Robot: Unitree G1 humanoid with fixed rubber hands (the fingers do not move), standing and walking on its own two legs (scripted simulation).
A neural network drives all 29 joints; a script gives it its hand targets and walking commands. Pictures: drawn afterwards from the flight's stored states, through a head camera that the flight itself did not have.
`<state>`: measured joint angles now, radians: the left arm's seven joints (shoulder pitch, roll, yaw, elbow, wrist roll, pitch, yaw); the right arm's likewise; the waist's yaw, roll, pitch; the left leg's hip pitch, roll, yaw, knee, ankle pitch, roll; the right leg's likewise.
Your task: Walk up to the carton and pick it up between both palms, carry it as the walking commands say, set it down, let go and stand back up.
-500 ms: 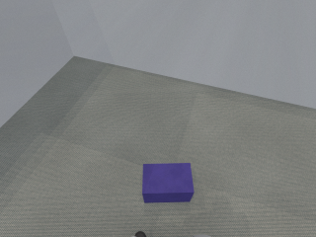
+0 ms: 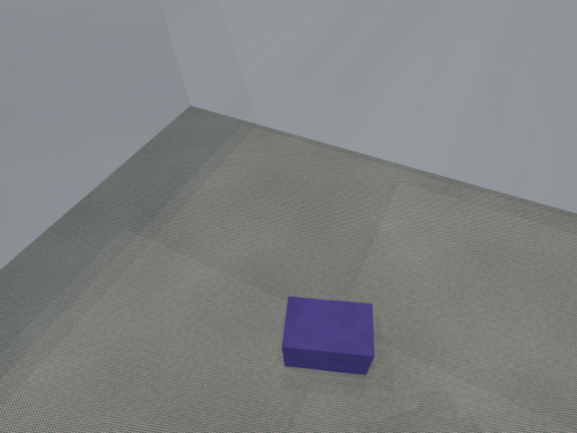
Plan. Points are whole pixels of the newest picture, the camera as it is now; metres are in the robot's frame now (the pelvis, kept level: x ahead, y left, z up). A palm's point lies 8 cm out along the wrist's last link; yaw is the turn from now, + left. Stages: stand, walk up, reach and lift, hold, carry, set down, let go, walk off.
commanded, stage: walk up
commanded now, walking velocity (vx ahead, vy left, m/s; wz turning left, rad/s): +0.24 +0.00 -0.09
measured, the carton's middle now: (327, 335) +0.52 -0.06 -0.69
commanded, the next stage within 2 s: none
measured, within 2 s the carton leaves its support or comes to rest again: neither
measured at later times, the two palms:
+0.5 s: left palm (189, 396) +0.21 +0.21 -0.16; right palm out of the picture -0.05 -0.21 -0.15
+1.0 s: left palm out of the picture +0.10 +0.24 -0.16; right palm out of the picture +0.03 -0.22 -0.13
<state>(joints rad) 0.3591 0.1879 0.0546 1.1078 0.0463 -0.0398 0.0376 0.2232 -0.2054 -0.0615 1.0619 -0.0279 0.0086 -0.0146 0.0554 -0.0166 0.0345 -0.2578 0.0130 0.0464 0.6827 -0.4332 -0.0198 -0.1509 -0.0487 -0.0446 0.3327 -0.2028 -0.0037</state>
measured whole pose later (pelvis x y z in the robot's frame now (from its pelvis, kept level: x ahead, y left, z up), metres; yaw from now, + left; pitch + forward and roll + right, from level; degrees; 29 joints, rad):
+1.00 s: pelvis +0.05 +0.01 +0.00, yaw -2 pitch +0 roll -3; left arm 0.19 0.19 0.04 1.07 0.02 0.06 0.02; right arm 0.31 -0.14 -0.01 1.09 -0.04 0.00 -0.05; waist 0.00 -0.02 0.01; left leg -0.18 0.01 0.14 0.35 -0.18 0.08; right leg -0.39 -0.01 -0.01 0.88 -0.30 0.03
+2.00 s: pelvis +0.07 +0.01 -0.03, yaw -6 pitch +0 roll +2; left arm 0.22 0.21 0.04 0.97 0.02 0.05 0.02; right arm 0.14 -0.22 -0.05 0.98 -0.04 0.06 -0.04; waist 0.01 0.00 0.08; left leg -0.46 0.06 0.11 0.53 -0.09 -0.01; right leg -0.30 -0.02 -0.04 0.68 -0.42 -0.01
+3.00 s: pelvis +0.05 +0.04 -0.01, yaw -4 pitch -1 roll +0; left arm 0.29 0.13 0.01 1.18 0.02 0.00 0.04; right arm 0.33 -0.11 0.00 1.17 -0.01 -0.01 -0.05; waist 0.00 -0.01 0.04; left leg -0.11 -0.01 0.02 0.38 -0.24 0.01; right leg -0.18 -0.02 -0.08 0.39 -0.18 -0.01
